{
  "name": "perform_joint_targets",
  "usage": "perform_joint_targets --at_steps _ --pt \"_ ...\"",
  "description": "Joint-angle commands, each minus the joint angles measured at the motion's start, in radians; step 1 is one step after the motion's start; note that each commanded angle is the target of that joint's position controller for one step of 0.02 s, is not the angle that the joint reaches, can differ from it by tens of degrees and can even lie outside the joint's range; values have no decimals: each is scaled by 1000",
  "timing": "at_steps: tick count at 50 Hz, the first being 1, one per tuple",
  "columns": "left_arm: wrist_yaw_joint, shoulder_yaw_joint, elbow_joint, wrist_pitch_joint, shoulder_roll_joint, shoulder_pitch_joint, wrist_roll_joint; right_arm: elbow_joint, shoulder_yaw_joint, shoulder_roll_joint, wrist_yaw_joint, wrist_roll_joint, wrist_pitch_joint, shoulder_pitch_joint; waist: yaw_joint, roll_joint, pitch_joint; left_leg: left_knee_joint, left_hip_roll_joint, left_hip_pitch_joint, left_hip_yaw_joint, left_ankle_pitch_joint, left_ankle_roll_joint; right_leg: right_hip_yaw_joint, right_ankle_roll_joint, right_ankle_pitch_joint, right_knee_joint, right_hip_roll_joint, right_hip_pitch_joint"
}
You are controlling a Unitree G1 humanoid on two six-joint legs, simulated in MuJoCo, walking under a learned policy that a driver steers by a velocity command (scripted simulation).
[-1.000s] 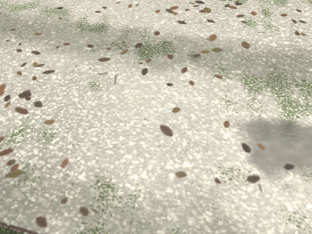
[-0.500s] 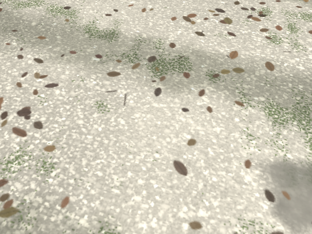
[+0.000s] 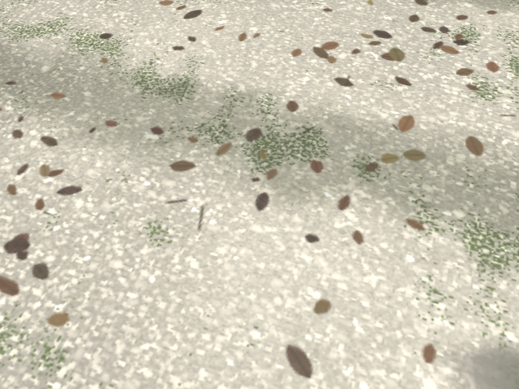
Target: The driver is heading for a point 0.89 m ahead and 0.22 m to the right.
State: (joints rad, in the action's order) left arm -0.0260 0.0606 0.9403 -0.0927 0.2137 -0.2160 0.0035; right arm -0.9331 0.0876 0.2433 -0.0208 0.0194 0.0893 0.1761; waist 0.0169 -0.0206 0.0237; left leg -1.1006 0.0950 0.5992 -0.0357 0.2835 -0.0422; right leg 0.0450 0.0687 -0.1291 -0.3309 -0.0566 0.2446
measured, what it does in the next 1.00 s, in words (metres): walks ahead: left foot, then right foot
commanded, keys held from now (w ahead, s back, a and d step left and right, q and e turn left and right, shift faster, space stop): no key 0.74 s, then w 0.26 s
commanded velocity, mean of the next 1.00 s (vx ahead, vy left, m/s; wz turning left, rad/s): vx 0.15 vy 0.00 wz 0.00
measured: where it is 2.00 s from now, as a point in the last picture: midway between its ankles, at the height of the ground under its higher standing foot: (290, 296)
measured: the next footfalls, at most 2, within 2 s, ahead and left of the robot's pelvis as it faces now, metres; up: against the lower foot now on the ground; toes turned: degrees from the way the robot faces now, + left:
left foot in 0.26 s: +0.27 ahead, +0.14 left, +0.00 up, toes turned +0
right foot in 0.54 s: +0.18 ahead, -0.11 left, +0.00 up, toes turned -2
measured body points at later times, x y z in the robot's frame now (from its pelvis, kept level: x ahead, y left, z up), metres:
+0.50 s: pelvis +0.14 +0.04 -0.01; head +0.16 +0.05 +0.43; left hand +0.22 +0.30 -0.16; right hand +0.27 -0.20 -0.14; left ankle +0.23 +0.14 -0.75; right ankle +0.13 -0.11 -0.74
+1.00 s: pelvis +0.22 +0.04 -0.02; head +0.23 +0.05 +0.43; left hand +0.21 +0.30 -0.17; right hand +0.29 -0.23 -0.15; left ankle +0.24 +0.13 -0.75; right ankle +0.14 -0.11 -0.74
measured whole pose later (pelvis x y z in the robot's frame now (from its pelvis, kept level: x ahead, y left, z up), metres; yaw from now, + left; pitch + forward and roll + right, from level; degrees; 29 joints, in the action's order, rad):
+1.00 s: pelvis +0.22 +0.04 -0.02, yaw -1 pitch +0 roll +1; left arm 0.03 0.07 1.06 -0.06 0.23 -0.35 -0.03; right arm -1.05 0.08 0.24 0.00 0.03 0.08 0.18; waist 0.01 0.04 0.00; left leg -0.59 -0.02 0.29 0.08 0.28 -0.07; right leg 0.00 -0.01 -0.42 -0.62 0.06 0.16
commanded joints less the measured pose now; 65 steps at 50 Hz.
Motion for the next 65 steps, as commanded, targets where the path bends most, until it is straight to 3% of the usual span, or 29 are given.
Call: perform_joint_targets --at_steps 1,4,8,12,13,14,15,16,18,20,22,24,27,28,31,37,39,41,43,45,48,49,50,51,53,54,56,60,65 --pt "16 19 -44 -15 124 25 4 44 11 30 -10 -15 -6 33 -46 78 -59 134 25 42 -6 -99 33 -163 170 583 122 270 -67" --pt "30 21 -29 -1 141 5 -1 62 -7 2 -1 -19 -9 -62 -20 98 -64 377 -19 -72 33 -282 37 -58 121 636 104 205 -22" --pt "36 20 9 10 146 -42 -9 76 -11 33 11 -13 -15 -150 12 111 -72 526 -52 -134 19 -367 30 -81 115 540 66 227 -97" --pt "45 20 20 23 142 -22 -19 48 3 94 19 -32 -2 -89 -42 85 -105 698 -78 -292 20 -420 -23 -116 61 459 -101 210 -156" --pt "46 17 15 17 131 -54 -4 32 17 153 13 -45 1 -37 -39 31 -158 675 -10 -441 -37 -785 -52 -87 18 382 -201 152 -103" --pt "42 1 34 8 69 -169 6 27 17 184 7 -57 -3 -5 13 -96 -259 581 146 -715 -163 -1134 -165 -56 -35 39 -357 82 93" --pt "42 -17 56 14 35 -214 -2 13 -5 101 8 -48 -18 39 -19 -198 -360 600 261 -780 -278 -1120 -279 -59 -80 -363 -511 50 155" --pt "41 -3 42 33 89 -144 -16 10 -23 52 12 -35 -27 39 -35 -177 -337 653 263 -723 -326 -908 -288 -92 -100 -566 -607 61 200" --pt "56 11 22 77 121 -49 -21 30 -25 80 11 -34 -37 -60 -18 -83 -228 741 221 -535 -311 -480 -229 -108 -110 -524 -644 104 232" --pt "72 14 27 110 107 -43 -12 56 -21 99 2 -38 -48 -177 24 -101 -155 820 162 -338 -248 -219 -171 -95 -116 -418 -530 123 133" --pt "79 10 51 117 76 -66 -7 54 -20 93 -3 -42 -60 -205 37 -126 -138 849 105 -239 -176 -112 -147 -53 -109 -298 -416 97 16" --pt "75 10 77 116 62 -97 -2 40 -22 83 -7 -29 -68 -196 53 -120 -144 846 75 -214 -135 10 -123 -21 -92 -148 -278 77 -74" --pt "65 9 68 120 94 -67 24 9 -28 63 -9 -17 -74 -143 31 -62 -70 831 24 -174 -108 244 -23 -59 -37 -126 -115 128 -95" --pt "67 20 67 117 147 -44 13 11 -21 72 -13 -18 -77 -124 -8 23 -20 813 -29 -217 -48 212 3 -70 -16 -298 -95 139 31" --pt "66 7 69 83 103 10 10 -2 -23 52 -21 -25 -75 -121 -29 111 6 694 -55 -401 -1 -7 9 -102 -36 -371 5 148 189" --pt "66 2 85 61 96 -39 1 -45 -21 53 -12 -23 -75 -96 -16 54 -8 662 -54 -409 6 -152 -9 -82 -46 -223 -36 132 109" --pt "67 8 99 66 111 -82 -5 -65 -19 57 -12 -16 -78 -78 -4 64 -17 626 -88 -389 42 38 -11 -90 -21 -385 -18 130 94" --pt "68 19 87 66 145 -103 -15 -62 -12 71 -10 -8 -71 -95 13 98 35 553 -122 -268 79 204 -15 -176 36 -559 34 184 72" --pt "69 34 89 48 187 -136 -26 -46 -14 50 1 2 -44 -135 29 171 98 438 -124 -130 105 102 -21 -353 109 -601 118 318 -9" --pt "67 35 90 27 171 -129 -30 -43 -14 44 16 5 -17 -126 15 184 119 404 -78 -92 78 74 -43 -394 138 -478 104 373 -52" --pt "52 31 63 20 149 -44 -39 -106 1 58 24 13 -1 47 -81 140 70 591 -106 -405 99 23 -62 -233 68 -246 -32 269 65" --pt "50 25 37 14 132 2 -39 -132 23 119 20 8 1 147 -122 42 36 670 -34 -545 -39 32 -97 -126 18 -68 -219 189 169" --pt "53 11 1 0 68 11 -30 -161 50 220 22 12 0 272 -144 -227 -23 814 148 -733 -385 82 -208 36 -60 -125 -558 47 373" --pt "53 15 -19 -11 85 50 -29 -171 30 183 33 -3 11 336 -166 -257 -60 913 283 -804 -659 53 -290 -60 -61 -420 -801 20 527" --pt "36 21 -9 -22 98 38 -55 -125 -6 100 33 -16 25 192 -83 -90 -17 876 245 -738 -468 41 -229 -123 1 -294 -946 131 610" --pt "34 24 -7 -22 97 48 -50 -110 -13 96 37 -14 28 151 -65 -47 13 898 215 -687 -378 11 -199 -114 13 -205 -895 165 612" --pt "33 34 -6 -11 100 59 -36 -105 -30 65 36 -17 22 135 -43 -52 25 938 157 -601 -243 -107 -158 -94 4 -109 -780 196 527" --pt "27 23 -47 4 62 169 -21 -109 -25 113 11 -19 11 179 -54 -35 51 978 121 -551 -119 -248 -161 -47 -51 15 -526 176 494" --pt "7 4 -92 6 61 318 -32 -118 -13 137 4 -7 7 231 -89 -59 84 994 120 -514 -45 -234 -150 -8 -58 151 -286 132 384"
